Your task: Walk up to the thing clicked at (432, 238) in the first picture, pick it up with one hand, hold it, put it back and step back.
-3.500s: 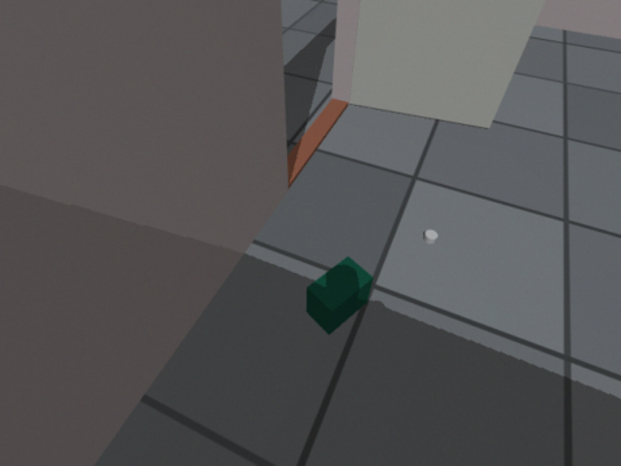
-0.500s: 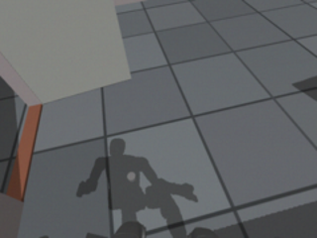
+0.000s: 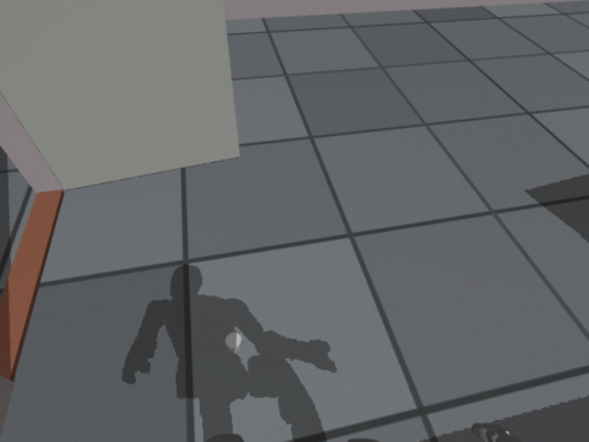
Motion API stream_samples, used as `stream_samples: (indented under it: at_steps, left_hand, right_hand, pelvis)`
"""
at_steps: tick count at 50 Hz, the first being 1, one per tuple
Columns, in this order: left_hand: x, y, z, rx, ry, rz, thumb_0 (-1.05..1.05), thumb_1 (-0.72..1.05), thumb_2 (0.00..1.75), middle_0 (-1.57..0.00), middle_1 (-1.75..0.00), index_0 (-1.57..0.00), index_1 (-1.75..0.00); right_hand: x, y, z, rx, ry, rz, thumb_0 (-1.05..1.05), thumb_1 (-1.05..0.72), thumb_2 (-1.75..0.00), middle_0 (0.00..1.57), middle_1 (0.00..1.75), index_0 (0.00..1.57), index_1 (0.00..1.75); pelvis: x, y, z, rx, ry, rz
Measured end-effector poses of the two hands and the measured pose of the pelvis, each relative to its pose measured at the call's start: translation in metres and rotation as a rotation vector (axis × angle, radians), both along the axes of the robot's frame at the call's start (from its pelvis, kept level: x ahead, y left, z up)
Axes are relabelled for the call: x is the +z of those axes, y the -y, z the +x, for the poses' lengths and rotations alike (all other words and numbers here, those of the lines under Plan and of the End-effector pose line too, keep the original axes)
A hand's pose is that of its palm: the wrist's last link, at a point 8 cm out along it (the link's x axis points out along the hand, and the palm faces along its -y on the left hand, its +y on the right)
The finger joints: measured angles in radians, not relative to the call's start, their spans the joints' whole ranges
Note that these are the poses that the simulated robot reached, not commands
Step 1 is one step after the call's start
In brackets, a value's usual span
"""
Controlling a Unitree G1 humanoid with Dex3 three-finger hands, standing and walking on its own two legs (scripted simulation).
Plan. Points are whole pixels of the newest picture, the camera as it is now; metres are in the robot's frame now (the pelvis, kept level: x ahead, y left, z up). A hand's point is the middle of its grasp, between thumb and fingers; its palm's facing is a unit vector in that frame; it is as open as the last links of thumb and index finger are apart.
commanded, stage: walk up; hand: left
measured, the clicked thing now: (234, 341) +0.52 +0.19 -0.74
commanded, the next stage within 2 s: stand in 0.82 s
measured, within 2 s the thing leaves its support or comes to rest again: neither
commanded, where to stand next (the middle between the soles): +0.08 -0.01 m, yaw +0 degrees
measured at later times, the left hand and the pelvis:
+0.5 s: hand out of the picture +0.10 +0.25 -0.12, palm faces -0.02 -0.93 -0.37, open 7.4 cm; pelvis +0.01 -0.01 +0.02, yaw +0 degrees
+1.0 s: hand out of the picture +0.12 +0.25 -0.13, palm faces -0.03 -0.94 -0.34, open 7.4 cm; pelvis +0.03 +0.00 +0.03, yaw +0 degrees
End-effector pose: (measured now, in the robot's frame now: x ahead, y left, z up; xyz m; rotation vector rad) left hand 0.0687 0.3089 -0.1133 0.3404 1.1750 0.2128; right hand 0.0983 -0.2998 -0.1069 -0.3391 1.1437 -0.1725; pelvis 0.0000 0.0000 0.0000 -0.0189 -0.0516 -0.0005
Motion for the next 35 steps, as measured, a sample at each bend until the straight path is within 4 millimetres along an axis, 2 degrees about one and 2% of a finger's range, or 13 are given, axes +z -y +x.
stream_samples:
  at_steps: [8, 15, 35]
  left_hand:
    - [0.011, 0.001, -0.011, 0.024, -0.051, 0.01, 0.01, 0.9, 0.9, -0.2, -0.3, -0.21, -0.3]
    - [0.021, 0.007, -0.008, 0.029, -0.072, 0.016, 0.01, 0.9, 0.9, -0.2, -0.3, -0.21, -0.3]
    - [0.027, 0.022, 0.056, -0.021, 0.005, -0.023, 0.01, 0.9, 0.9, -0.2, -0.3, -0.21, -0.3]
  right_hand:
    - [0.003, -0.002, 0.007, -0.004, -0.013, 0.028, 0.01, -0.91, -0.9, 0.21, 0.3, 0.21, 0.3]
    - [0.003, 0.004, 0.006, -0.023, -0.039, 0.043, 0.01, -0.91, -0.9, 0.21, 0.3, 0.2, 0.3]
    - [0.009, 0.009, -0.011, -0.091, -0.095, 0.03, 0.01, -0.91, -0.9, 0.2, 0.3, 0.2, 0.3]
  pelvis:
    - [0.011, 0.004, 0.001, 0.002, -0.003, 0.008]
    - [0.018, 0.007, 0.006, 0.002, -0.009, 0.016]
    - [0.026, 0.007, 0.02, -0.006, -0.015, 0.019]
